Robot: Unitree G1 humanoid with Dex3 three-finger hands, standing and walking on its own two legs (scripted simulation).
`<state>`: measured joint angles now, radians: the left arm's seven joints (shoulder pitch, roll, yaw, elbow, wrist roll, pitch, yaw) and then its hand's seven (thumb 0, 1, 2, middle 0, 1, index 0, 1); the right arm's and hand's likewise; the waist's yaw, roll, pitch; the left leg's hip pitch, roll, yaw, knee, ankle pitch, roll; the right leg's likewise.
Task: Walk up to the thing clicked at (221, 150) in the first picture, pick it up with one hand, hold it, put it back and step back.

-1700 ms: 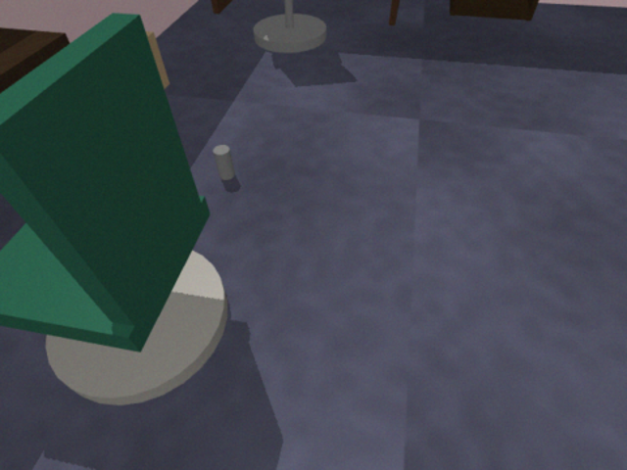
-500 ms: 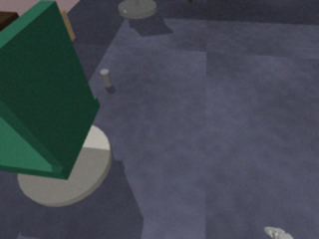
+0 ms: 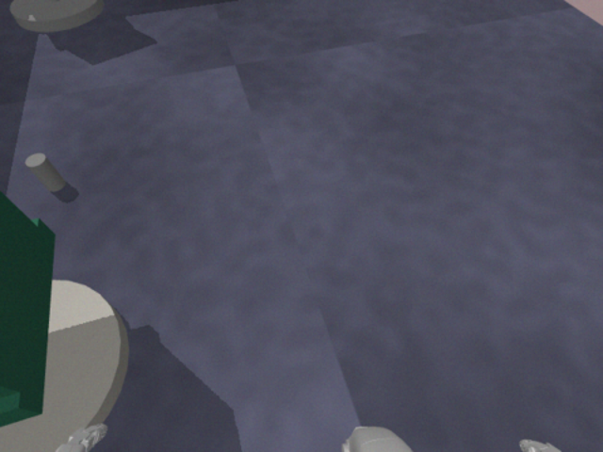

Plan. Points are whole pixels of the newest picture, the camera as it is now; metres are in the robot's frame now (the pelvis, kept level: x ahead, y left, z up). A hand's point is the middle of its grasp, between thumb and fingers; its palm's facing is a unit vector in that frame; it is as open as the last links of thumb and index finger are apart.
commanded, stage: walk up
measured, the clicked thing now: (46, 173) +1.27 +1.00 -0.69
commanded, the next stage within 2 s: stand in 1.34 s
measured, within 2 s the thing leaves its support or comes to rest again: neither
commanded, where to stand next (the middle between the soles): +0.07 -0.02 m, yaw -22 degrees
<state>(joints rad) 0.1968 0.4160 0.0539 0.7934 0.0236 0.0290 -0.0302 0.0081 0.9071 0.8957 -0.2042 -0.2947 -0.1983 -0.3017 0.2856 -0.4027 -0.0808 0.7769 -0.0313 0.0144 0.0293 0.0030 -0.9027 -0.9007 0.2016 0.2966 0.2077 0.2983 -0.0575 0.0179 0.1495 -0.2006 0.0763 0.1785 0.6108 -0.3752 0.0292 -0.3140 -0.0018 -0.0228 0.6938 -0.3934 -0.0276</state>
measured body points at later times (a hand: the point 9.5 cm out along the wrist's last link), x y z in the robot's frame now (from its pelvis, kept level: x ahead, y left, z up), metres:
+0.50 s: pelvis +0.00 +0.01 -0.01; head +0.04 +0.03 +0.44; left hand +0.17 +0.30 -0.13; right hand +0.01 -0.32 -0.10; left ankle +0.07 +0.13 -0.73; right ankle -0.03 -0.11 -0.67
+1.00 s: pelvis +0.00 -0.01 -0.01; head +0.01 -0.02 +0.44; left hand +0.18 +0.25 -0.12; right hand -0.02 -0.32 -0.14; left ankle +0.07 +0.12 -0.73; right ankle -0.03 -0.14 -0.73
